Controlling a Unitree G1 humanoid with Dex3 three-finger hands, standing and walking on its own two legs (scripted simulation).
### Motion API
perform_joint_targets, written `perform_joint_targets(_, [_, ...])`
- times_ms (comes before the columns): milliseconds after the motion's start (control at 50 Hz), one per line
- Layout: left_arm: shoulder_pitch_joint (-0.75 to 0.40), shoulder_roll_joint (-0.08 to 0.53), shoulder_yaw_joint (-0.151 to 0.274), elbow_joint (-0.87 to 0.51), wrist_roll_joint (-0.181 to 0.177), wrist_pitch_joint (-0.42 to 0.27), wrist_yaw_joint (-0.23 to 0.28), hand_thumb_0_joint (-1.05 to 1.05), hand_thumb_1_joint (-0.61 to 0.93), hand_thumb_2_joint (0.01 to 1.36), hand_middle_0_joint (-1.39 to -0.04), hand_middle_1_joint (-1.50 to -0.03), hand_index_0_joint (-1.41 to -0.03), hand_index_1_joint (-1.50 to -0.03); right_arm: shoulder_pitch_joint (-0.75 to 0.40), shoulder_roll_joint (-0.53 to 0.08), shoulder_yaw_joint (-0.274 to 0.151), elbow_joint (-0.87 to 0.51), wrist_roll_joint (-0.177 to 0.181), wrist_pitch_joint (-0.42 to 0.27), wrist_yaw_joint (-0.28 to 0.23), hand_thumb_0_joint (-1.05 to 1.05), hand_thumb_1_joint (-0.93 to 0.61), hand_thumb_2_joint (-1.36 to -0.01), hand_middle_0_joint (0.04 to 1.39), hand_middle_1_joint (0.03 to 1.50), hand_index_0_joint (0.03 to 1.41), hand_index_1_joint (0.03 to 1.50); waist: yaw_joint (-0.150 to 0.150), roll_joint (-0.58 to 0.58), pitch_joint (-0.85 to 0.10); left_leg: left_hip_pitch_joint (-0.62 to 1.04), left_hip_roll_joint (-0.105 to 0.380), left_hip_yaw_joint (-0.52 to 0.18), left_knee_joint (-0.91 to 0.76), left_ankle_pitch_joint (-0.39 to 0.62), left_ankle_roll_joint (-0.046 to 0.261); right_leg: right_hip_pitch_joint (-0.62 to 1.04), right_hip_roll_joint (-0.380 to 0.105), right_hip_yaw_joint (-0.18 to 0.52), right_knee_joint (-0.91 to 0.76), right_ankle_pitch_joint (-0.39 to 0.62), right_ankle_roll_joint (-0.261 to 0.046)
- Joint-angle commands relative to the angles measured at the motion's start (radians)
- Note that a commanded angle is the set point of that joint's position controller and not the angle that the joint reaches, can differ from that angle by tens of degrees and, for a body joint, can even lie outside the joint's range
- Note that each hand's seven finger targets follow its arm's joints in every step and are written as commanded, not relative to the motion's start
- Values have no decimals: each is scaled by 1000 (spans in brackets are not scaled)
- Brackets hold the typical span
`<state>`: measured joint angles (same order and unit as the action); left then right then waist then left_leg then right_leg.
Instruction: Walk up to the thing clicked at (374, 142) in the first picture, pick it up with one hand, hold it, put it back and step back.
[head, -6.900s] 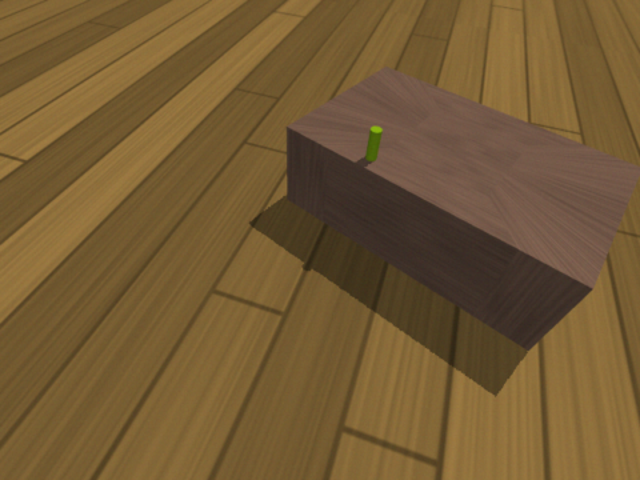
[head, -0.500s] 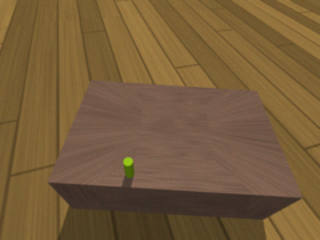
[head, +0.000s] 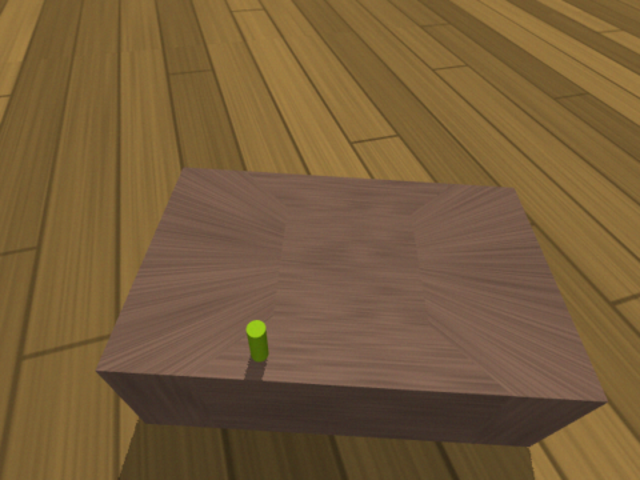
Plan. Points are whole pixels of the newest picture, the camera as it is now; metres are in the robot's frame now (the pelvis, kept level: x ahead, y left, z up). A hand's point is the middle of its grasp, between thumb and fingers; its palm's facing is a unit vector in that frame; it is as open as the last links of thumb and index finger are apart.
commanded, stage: stand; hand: left
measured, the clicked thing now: (258, 341) +0.45 +0.12 -0.33
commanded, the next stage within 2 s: go down in 0.36 s
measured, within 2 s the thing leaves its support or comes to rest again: neither
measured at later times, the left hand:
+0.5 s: hand out of the picture +0.06 +0.25 -0.16, palm faces +0.00 -0.94 -0.33, open 7.5 cm
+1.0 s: hand (126, 474) +0.16 +0.26 -0.16, palm faces +0.03 -0.95 -0.31, open 16.3 cm
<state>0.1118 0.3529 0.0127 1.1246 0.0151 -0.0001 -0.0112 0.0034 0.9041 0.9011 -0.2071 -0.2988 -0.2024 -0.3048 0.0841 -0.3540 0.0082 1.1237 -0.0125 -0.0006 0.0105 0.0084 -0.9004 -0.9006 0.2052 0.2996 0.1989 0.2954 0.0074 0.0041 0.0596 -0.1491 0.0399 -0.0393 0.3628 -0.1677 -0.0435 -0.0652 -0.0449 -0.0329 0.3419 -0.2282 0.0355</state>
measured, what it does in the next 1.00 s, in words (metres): stands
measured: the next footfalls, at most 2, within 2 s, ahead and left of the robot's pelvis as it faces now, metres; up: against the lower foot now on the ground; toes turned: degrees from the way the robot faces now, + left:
none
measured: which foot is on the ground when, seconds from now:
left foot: down 0.00-1.00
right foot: down 0.00-1.00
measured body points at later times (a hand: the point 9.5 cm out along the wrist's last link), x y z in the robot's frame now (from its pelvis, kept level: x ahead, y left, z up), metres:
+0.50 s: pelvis +0.00 +0.00 +0.00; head +0.01 +0.00 +0.45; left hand +0.06 +0.30 -0.14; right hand +0.06 -0.30 -0.13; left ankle +0.02 +0.15 -0.75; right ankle -0.03 -0.14 -0.75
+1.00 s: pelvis +0.01 +0.01 -0.02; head +0.05 +0.02 +0.42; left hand +0.16 +0.31 -0.14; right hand +0.13 -0.25 -0.13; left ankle +0.02 +0.15 -0.75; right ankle -0.03 -0.14 -0.75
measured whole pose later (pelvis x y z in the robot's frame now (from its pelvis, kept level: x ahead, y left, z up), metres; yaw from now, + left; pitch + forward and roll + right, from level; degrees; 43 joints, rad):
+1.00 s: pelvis +0.01 +0.01 -0.02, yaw -2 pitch +6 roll -1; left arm 0.09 0.32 0.16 0.69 0.04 0.38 -0.04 0.00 -0.31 0.15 -0.06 -0.10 -0.06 -0.10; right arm 0.24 -0.25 -0.01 0.67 0.03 -0.06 -0.05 0.01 -0.90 -0.90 0.21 0.30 0.20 0.30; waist -0.02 0.00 -0.03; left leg -0.46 0.04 -0.01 0.66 -0.32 -0.03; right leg -0.38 -0.04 0.01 0.63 -0.36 0.05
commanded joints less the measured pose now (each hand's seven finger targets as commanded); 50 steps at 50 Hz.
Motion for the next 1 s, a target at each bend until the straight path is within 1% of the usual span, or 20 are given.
perform_joint_targets(0, [-30,218,40,-54,-3,-23,18,0,900,900,-200,-300,-200,-301,-30,-212,-44,-59,6,-21,-17,0,-900,-900,200,300,200,300,-6,-4,-70,23,85,-55,-49,172,55,-22,-94,59,-65,139,-44])
perform_joint_targets(140, [-28,213,39,-56,-2,-22,15,0,900,900,-200,-300,-200,-301,-28,-218,-47,-59,3,-19,-14,0,-900,-900,200,300,200,300,-6,10,-48,-7,78,-62,-66,66,56,-40,-92,65,-85,52,-49])
perform_joint_targets(280, [-23,217,42,-61,-1,-22,14,0,900,900,-200,-300,-200,-301,-16,-219,-49,-59,3,-20,-14,0,-900,-900,200,300,200,300,-7,8,-52,-5,75,-64,-66,51,56,-50,-89,66,-84,46,-50])
perform_joint_targets(400, [-5,222,42,-60,-3,-23,15,0,900,900,-200,-300,-200,-301,-22,-214,-47,-62,3,-24,-15,0,-900,-900,200,300,200,300,2,8,-80,21,83,-64,-48,136,55,-38,-92,68,-67,99,-50])
perform_joint_targets(420, [-18,223,42,-61,-3,-23,15,0,900,900,-200,-300,-200,-301,-7,-208,-45,-60,3,-23,-16,0,-900,-900,200,300,200,300,-8,6,-77,9,78,-60,-49,133,56,-36,-95,73,-65,104,-50])
perform_joint_targets(440, [-13,218,41,-62,-3,-22,15,0,820,820,-120,-220,-120,-221,-6,-212,-45,-60,3,-22,-16,0,-980,-976,192,293,193,293,-4,8,-74,9,81,-61,-49,138,54,-35,-92,66,-65,105,-48])
perform_joint_targets(460, [-364,55,35,-413,-61,-121,26,0,740,740,-40,-140,-40,-141,-5,-52,-4,-335,73,-75,-38,0,-1047,-947,199,300,200,300,-132,37,-20,-62,-47,92,3,-51,41,-286,35,9,0,51,-32])
perform_joint_targets(480, [-454,117,58,-370,-57,-121,37,0,660,660,-16,-62,-25,-61,46,-83,-12,-275,70,-76,-51,0,-1047,-949,199,300,200,300,-102,18,-68,-48,-53,85,20,-69,40,-240,34,-3,13,35,-33])
perform_joint_targets(500, [-317,173,104,-220,-49,-84,46,0,580,580,-11,-74,-15,-67,75,-108,-23,-263,70,-66,-58,0,-1047,-955,199,300,200,300,-90,-2,-50,-76,-61,91,36,-96,43,-251,38,-10,15,-8,-36])
perform_joint_targets(520, [-228,202,139,-144,-41,-62,39,0,500,500,-7,-82,-12,-74,87,-111,-35,-287,73,-56,-60,0,-1047,-947,200,300,200,300,-52,-45,-59,-104,-48,85,56,-62,46,-235,45,-22,39,-1,-35])
perform_joint_targets(560, [-328,262,164,-219,-19,-57,35,0,340,340,-4,-81,-12,-69,119,-106,-58,-325,67,-61,-80,0,-1047,-940,200,300,200,300,-41,-32,-179,-78,-44,78,85,5,48,-217,42,-12,78,74,-33])
perform_joint_targets(600, [-202,236,182,-102,11,-11,20,0,180,240,-17,-108,-30,-90,145,-103,-72,-349,55,-63,-81,0,-1022,-927,201,300,201,300,-37,-30,-217,-105,-49,74,120,48,47,-220,38,-9,116,126,-33])
perform_joint_targets(640, [-122,241,227,-94,46,45,6,0,70,207,-29,-106,-41,-87,138,-89,-91,-388,39,-68,-72,0,-983,-915,201,300,201,300,17,3,-271,-120,-60,76,131,91,40,-171,34,-6,126,143,-39])
perform_joint_targets(660, [-89,230,232,-131,50,76,2,0,7,189,-35,-105,-46,-87,132,-83,-96,-412,40,-68,-70,0,-973,-912,201,300,201,300,28,38,-292,-110,-63,79,126,101,36,-163,36,-3,126,143,-42])
perform_joint_targets(700, [-69,179,207,-245,40,150,0,0,-75,166,-38,-98,-46,-84,108,-68,-89,-464,45,-69,-70,0,-953,-907,201,300,201,300,25,88,-286,-111,-61,79,126,115,25,-178,44,-11,130,137,-45])
perform_joint_targets(760, [-108,179,191,-327,39,257,-9,0,-185,131,-38,-74,-38,-67,68,-62,-76,-522,53,-69,-66,0,-922,-900,201,300,201,300,15,47,-211,-156,-52,76,129,57,24,-227,51,-21,123,67,-42])
perform_joint_targets(800, [-108,163,177,-398,34,307,-14,0,-339,131,-48,-91,-46,-89,69,-54,-72,-551,55,-75,-68,0,-902,-896,201,300,200,300,-2,33,-167,-183,-46,75,132,2,28,-271,54,-24,126,12,-43])
perform_joint_targets(840, [-113,162,184,-457,33,334,-16,0,-458,119,-53,-96,-49,-97,86,-48,-71,-565,54,-85,-67,0,-882,-891,201,300,200,300,-7,14,-173,-199,-39,70,150,-19,32,-294,57,-29,145,-9,-41])
perform_joint_targets(880, [-108,147,185,-509,30,354,-18,0,-554,103,-59,-108,-58,-107,111,-45,-74,-575,52,-95,-69,0,-859,-884,202,300,201,300,-23,-10,-209,-189,-37,68,184,14,38,-302,57,-25,176,28,-35])
perform_joint_targets(980, [-103,180,216,-674,33,359,-14,0,-562,102,-56,-104,-52,-106,132,-49,-79,-587,46,-127,-86,0,-862,-886,202,300,201,300,-34,43,-306,-178,-32,63,271,111,36,-322,53,-11,262,127,-32])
